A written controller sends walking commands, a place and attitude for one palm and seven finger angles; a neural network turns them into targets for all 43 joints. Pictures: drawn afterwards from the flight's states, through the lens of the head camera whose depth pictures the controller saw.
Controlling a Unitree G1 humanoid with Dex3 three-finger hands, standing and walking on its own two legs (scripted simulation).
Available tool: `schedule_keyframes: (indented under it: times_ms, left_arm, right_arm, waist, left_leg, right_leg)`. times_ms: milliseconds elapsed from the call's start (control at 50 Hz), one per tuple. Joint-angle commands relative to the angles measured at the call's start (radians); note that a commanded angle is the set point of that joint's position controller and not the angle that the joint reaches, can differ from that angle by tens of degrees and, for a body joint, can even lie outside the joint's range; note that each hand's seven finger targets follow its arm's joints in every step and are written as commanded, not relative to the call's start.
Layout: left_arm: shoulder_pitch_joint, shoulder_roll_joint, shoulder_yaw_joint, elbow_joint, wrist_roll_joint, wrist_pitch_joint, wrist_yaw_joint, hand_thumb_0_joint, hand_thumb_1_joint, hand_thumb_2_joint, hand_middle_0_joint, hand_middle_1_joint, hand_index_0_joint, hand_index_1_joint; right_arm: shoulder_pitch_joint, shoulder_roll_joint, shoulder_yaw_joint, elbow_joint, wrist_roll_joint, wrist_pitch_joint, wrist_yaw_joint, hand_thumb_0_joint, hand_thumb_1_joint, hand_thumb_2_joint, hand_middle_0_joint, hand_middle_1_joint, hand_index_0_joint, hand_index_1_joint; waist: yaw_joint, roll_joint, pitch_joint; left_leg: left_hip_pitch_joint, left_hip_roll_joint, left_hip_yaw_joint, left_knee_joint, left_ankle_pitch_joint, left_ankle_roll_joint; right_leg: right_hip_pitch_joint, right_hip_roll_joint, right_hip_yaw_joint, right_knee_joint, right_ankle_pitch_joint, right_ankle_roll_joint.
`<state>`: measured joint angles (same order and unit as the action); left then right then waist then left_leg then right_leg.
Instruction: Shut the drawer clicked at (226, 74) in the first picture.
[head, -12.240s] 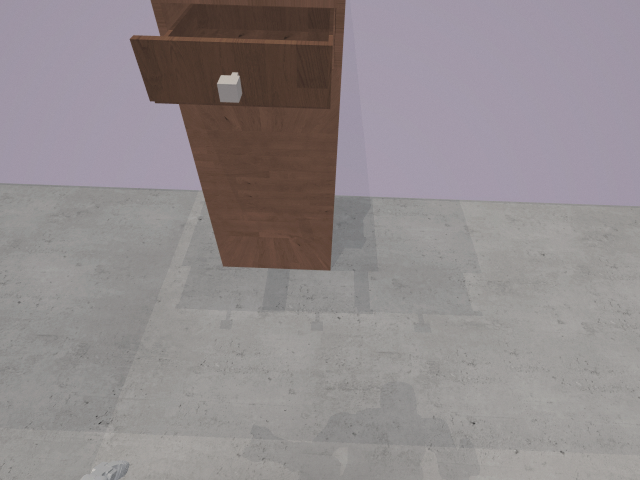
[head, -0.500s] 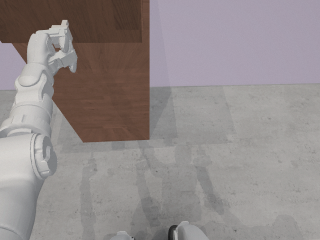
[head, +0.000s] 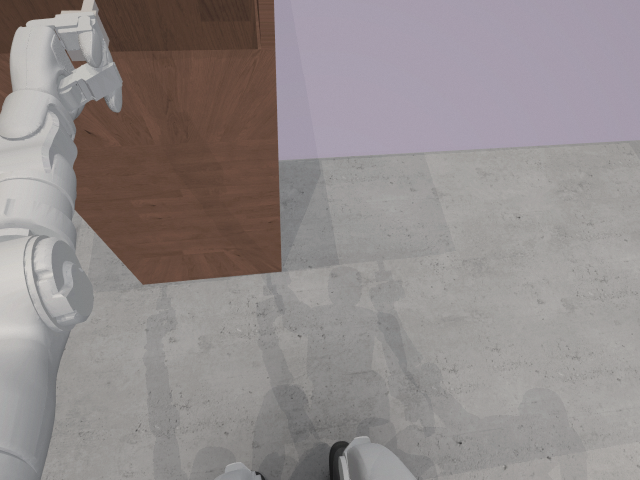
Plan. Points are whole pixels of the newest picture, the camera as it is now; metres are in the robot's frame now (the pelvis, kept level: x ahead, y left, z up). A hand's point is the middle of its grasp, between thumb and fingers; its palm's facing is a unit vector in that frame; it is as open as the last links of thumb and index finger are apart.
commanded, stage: push the drawer shut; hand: left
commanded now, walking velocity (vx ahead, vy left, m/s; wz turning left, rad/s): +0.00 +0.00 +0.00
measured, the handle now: (86, 25) +0.64 +0.20 +0.15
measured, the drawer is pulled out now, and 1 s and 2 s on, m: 0.01 0.00 0.00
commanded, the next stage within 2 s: pull the fist back off the drawer in 0.32 s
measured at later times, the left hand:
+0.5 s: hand (110, 65) +0.56 +0.16 +0.15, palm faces +0.00 -1.00 -0.02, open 2.9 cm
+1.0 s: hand (117, 68) +0.56 +0.16 +0.15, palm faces -0.02 -1.00 +0.01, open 3.2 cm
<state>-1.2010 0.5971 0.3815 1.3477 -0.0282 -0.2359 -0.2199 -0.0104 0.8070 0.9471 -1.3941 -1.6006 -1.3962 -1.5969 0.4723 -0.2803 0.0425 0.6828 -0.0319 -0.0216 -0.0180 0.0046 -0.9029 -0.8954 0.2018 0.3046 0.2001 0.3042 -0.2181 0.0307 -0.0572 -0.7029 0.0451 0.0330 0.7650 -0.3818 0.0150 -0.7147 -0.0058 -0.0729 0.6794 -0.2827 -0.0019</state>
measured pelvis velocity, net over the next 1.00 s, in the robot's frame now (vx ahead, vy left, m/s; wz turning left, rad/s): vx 0.00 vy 0.00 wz -0.03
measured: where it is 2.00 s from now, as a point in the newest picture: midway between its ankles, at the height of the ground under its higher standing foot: outside the picture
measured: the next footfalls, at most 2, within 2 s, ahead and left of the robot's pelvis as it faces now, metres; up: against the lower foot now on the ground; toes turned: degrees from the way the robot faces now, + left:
none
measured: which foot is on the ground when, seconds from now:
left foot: down 0.00-1.00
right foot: down 0.00-1.00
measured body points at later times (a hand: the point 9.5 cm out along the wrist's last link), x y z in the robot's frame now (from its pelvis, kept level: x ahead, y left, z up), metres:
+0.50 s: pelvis -0.02 +0.00 -0.01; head +0.13 +0.01 +0.42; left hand +0.56 +0.22 +0.15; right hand -0.08 -0.27 -0.10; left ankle -0.02 +0.11 -0.71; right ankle +0.02 -0.12 -0.71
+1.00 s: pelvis +0.00 +0.00 +0.00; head +0.12 +0.00 +0.43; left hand +0.55 +0.21 +0.15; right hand -0.07 -0.25 -0.10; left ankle -0.02 +0.11 -0.71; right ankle +0.02 -0.12 -0.71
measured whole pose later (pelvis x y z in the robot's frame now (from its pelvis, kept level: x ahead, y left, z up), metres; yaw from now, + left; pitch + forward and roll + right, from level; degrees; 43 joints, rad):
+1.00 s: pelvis +0.00 +0.00 +0.00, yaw -2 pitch +19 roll -2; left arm -1.15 0.62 0.42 1.29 -0.04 -0.22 -0.22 0.02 0.87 0.92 -1.39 -1.60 -1.40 -1.60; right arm 0.51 -0.29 0.05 0.65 -0.03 -0.01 0.00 0.00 -0.90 -0.90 0.20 0.30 0.20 0.30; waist -0.23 0.04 -0.07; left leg -0.72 0.06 0.06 0.77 -0.38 0.02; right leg -0.74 0.01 -0.05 0.67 -0.26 0.00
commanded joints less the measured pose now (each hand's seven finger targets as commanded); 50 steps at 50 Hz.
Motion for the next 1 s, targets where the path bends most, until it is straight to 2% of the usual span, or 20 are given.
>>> schedule_keyframes:
  times_ms: [0,60,140,160,200,280,320,360,400,480,580,600,660,720,780,800,880,920,940,980]
  left_arm:
    - [-0.597,0.234,0.027,-0.242,-0.006,-0.071,0.024,0.0,0.9,0.9,-1.4,-1.6,-1.4,-1.6]
    - [-0.64,0.237,0.012,-0.216,0.008,-0.067,0.031,0.0,0.9,0.9,-1.4,-1.6,-1.4,-1.6]
    - [-0.672,0.225,0.004,-0.222,0.017,-0.072,0.039,0.0,0.9,0.9,-1.4,-1.6,-1.4,-1.6]
    - [-0.693,0.247,0.015,-0.221,0.016,-0.073,0.041,0.0,0.9,0.9,-1.4,-1.6,-1.4,-1.6]
    - [-0.702,0.214,-0.013,-0.174,0.014,-0.064,0.042,0.0,0.9,0.9,-1.4,-1.6,-1.4,-1.6]
    - [-0.731,0.277,0.005,-0.139,0.022,-0.061,0.045,0.0,0.9,0.9,-1.4,-1.6,-1.4,-1.6]
    - [-0.748,0.27,-0.01,-0.136,0.024,-0.061,0.042,0.0,0.9,0.9,-1.4,-1.6,-1.4,-1.6]
    - [-0.76,0.256,-0.025,-0.148,0.023,-0.067,0.04,0.0,0.9,0.9,-1.4,-1.6,-1.4,-1.6]
    - [-0.76,0.257,-0.024,-0.128,0.017,-0.065,0.039,0.0,0.9,0.9,-1.4,-1.6,-1.4,-1.6]
    - [-0.774,0.288,-0.011,-0.139,0.017,-0.065,0.03,0.0,0.9,0.9,-1.4,-1.6,-1.4,-1.6]
    - [-0.76,0.297,-0.01,-0.133,0.027,-0.055,0.024,0.0,0.9,0.9,-1.4,-1.6,-1.4,-1.6]
    - [-0.754,0.291,-0.012,-0.134,0.029,-0.052,0.026,0.0,0.9,0.9,-1.4,-1.6,-1.4,-1.6]
    - [-0.715,0.359,0.043,-0.144,0.032,-0.053,0.026,0.0,0.9,0.9,-1.4,-1.6,-1.4,-1.6]
    - [-0.684,0.296,0.004,-0.159,0.029,-0.049,0.02,0.0,0.9,0.9,-1.4,-1.6,-1.4,-1.6]
    - [-0.598,0.324,0.043,-0.17,0.016,-0.047,0.014,0.0,0.9,0.9,-1.4,-1.6,-1.4,-1.6]
    - [-0.605,0.317,0.039,-0.198,0.013,-0.049,0.011,0.0,0.9,0.9,-1.4,-1.6,-1.4,-1.6]
    - [-0.471,0.261,0.041,-0.282,-0.011,-0.058,0.001,0.0,0.9,0.9,-1.4,-1.6,-1.4,-1.6]
    - [-0.402,0.279,0.071,-0.277,-0.024,-0.047,0.0,0.0,0.9,0.9,-1.4,-1.6,-1.4,-1.6]
    - [-0.371,0.283,0.083,-0.282,-0.029,-0.046,0.001,0.0,0.9,0.9,-1.4,-1.6,-1.4,-1.6]
    - [-0.341,0.221,0.05,-0.354,-0.035,-0.046,0.002,0.0,0.9,0.9,-1.4,-1.6,-1.4,-1.6]
  right_arm:
    - [0.209,-0.184,-0.065,-0.028,-0.001,-0.009,-0.005,0.0,-0.9,-0.9,0.2,0.3,0.2,0.3]
    - [0.219,-0.186,-0.061,-0.017,-0.003,-0.004,-0.004,0.0,-0.9,-0.9,0.2,0.3,0.2,0.3]
    - [0.234,-0.187,-0.063,-0.016,-0.011,-0.003,0.0,0.0,-0.9,-0.9,0.2,0.3,0.2,0.3]
    - [0.238,-0.19,-0.064,-0.011,-0.011,-0.001,-0.001,0.0,-0.9,-0.9,0.2,0.3,0.2,0.3]
    - [0.238,-0.188,-0.059,-0.005,-0.009,-0.002,-0.001,0.0,-0.9,-0.9,0.2,0.3,0.2,0.3]
    - [0.242,-0.2,-0.051,-0.001,-0.006,-0.009,-0.007,0.0,-0.9,-0.9,0.2,0.3,0.2,0.3]
    - [0.245,-0.202,-0.048,0.003,-0.006,-0.016,-0.01,0.0,-0.9,-0.9,0.2,0.3,0.2,0.3]
    - [0.245,-0.204,-0.047,0.004,-0.007,-0.021,-0.012,0.0,-0.9,-0.9,0.2,0.3,0.2,0.3]
    - [0.248,-0.211,-0.043,0.01,-0.008,-0.029,-0.014,0.0,-0.9,-0.9,0.2,0.3,0.2,0.3]
    - [0.256,-0.213,-0.043,0.0,-0.01,-0.034,-0.014,0.0,-0.9,-0.9,0.2,0.3,0.2,0.3]
    - [0.26,-0.211,-0.042,-0.008,-0.012,-0.031,-0.009,0.0,-0.9,-0.9,0.2,0.3,0.2,0.3]
    - [0.26,-0.213,-0.043,-0.01,-0.013,-0.03,-0.008,0.0,-0.9,-0.9,0.2,0.3,0.2,0.3]
    - [0.263,-0.213,-0.043,-0.022,-0.014,-0.026,-0.006,0.0,-0.9,-0.9,0.2,0.3,0.2,0.3]
    - [0.257,-0.207,-0.047,-0.027,-0.014,-0.026,0.0,0.0,-0.9,-0.9,0.2,0.3,0.2,0.3]
    - [0.248,-0.207,-0.05,-0.04,-0.008,-0.019,0.001,0.0,-0.9,-0.9,0.2,0.3,0.2,0.3]
    - [0.247,-0.205,-0.051,-0.043,-0.008,-0.018,0.001,0.0,-0.9,-0.9,0.2,0.3,0.2,0.3]
    - [0.229,-0.195,-0.061,-0.069,-0.003,-0.014,0.01,0.0,-0.9,-0.9,0.2,0.3,0.2,0.3]
    - [0.217,-0.196,-0.065,-0.077,0.004,-0.006,0.009,0.0,-0.9,-0.9,0.2,0.3,0.2,0.3]
    - [0.213,-0.195,-0.065,-0.083,0.007,-0.002,0.007,0.0,-0.9,-0.9,0.2,0.3,0.2,0.3]
    - [0.194,-0.185,-0.072,-0.099,0.011,0.0,0.012,0.0,-0.9,-0.9,0.2,0.3,0.2,0.3]
  waist:
    - [-0.043,0.121,-0.476]
    - [-0.066,0.131,-0.432]
    - [-0.075,0.156,-0.461]
    - [-0.086,0.133,-0.468]
    - [-0.101,0.121,-0.423]
    - [-0.112,0.13,-0.406]
    - [-0.123,0.144,-0.394]
    - [-0.13,0.176,-0.423]
    - [-0.139,0.162,-0.403]
    - [-0.127,0.157,-0.467]
    - [-0.115,0.184,-0.45]
    - [-0.118,0.167,-0.441]
    - [-0.088,0.171,-0.468]
    - [-0.086,0.154,-0.445]
    - [-0.056,0.146,-0.467]
    - [-0.054,0.143,-0.477]
    - [-0.001,0.166,-0.524]
    - [0.011,0.09,-0.489]
    - [0.025,0.083,-0.476]
    - [0.037,0.118,-0.484]
  left_leg:
    - [0.327,-0.015,-0.078,-0.055,0.391,0.011]
    - [0.308,-0.013,-0.082,-0.054,0.377,0.011]
    - [0.343,-0.012,-0.089,-0.04,0.414,0.01]
    - [0.334,-0.01,-0.09,-0.038,0.405,0.011]
    - [0.294,-0.013,-0.089,-0.046,0.344,0.013]
    - [0.24,-0.014,-0.085,-0.048,0.268,0.019]
    - [0.229,-0.01,-0.087,-0.054,0.239,0.02]
    - [0.265,-0.007,-0.091,-0.046,0.254,0.019]
    - [0.244,-0.002,-0.094,-0.052,0.211,0.02]
    - [0.235,-0.009,-0.092,-0.044,0.206,0.023]
    - [0.223,-0.012,-0.089,-0.047,0.192,0.021]
    - [0.223,-0.01,-0.093,-0.048,0.181,0.022]
    - [0.206,-0.013,-0.084,-0.047,0.2,0.023]
    - [0.214,-0.01,-0.083,-0.055,0.185,0.023]
    - [0.219,-0.01,-0.074,-0.058,0.212,0.022]
    - [0.225,-0.009,-0.073,-0.062,0.219,0.022]
    - [0.304,-0.008,-0.065,-0.067,0.318,0.014]
    - [0.264,-0.007,-0.052,-0.074,0.309,0.02]
    - [0.255,-0.01,-0.05,-0.078,0.324,0.021]
    - [0.298,-0.01,-0.044,-0.083,0.365,0.016]
  right_leg:
    - [0.173,0.048,0.04,-0.053,0.286,-0.007]
    - [0.139,0.048,0.038,-0.056,0.268,-0.006]
    - [0.115,0.051,0.036,-0.051,0.28,-0.009]
    - [0.12,0.05,0.037,-0.053,0.279,-0.004]
    - [0.105,0.049,0.037,-0.062,0.234,-0.001]
    - [0.1,0.045,0.047,-0.07,0.177,0.001]
    - [0.086,0.043,0.045,-0.073,0.149,0.003]
    - [0.061,0.044,0.043,-0.07,0.149,0.003]
    - [0.047,0.043,0.042,-0.077,0.108,0.007]
    - [0.085,0.043,0.047,-0.071,0.111,0.004]
    - [0.079,0.043,0.045,-0.072,0.098,-0.003]
    - [0.07,0.044,0.043,-0.073,0.087,-0.002]
    - [0.121,0.044,0.049,-0.07,0.112,-0.005]
    - [0.111,0.045,0.045,-0.075,0.099,-0.005]
    - [0.149,0.046,0.048,-0.073,0.131,-0.008]
    - [0.161,0.046,0.046,-0.07,0.142,-0.008]
    - [0.194,0.053,0.037,-0.057,0.23,-0.015]
    - [0.235,0.053,0.04,-0.064,0.25,-0.012]
    - [0.259,0.054,0.04,-0.061,0.275,-0.015]
    - [0.256,0.054,0.034,-0.057,0.306,-0.015]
